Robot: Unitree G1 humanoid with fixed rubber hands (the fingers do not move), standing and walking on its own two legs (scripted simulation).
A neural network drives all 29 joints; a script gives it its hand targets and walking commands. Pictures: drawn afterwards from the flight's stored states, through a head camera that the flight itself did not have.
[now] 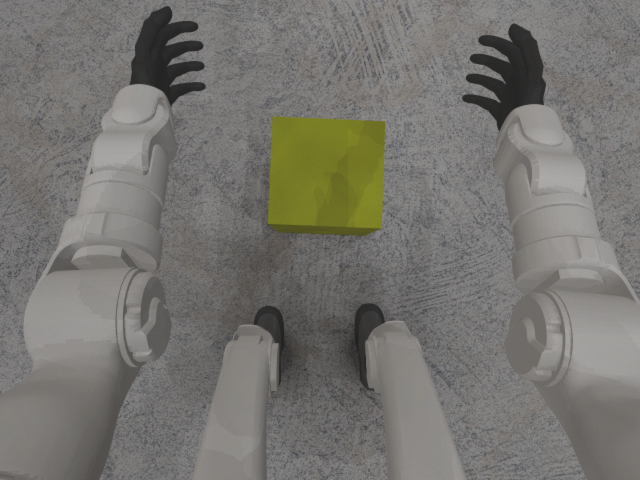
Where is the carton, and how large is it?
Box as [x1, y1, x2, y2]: [268, 116, 384, 235]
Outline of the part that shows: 272,116 268,223 278,231 283,232 364,235 381,228 384,121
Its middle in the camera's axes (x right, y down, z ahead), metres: +0.01 -0.12 +0.85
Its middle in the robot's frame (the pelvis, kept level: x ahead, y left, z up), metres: +0.51 -0.02 -0.52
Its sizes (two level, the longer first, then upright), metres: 0.210 0.200 0.250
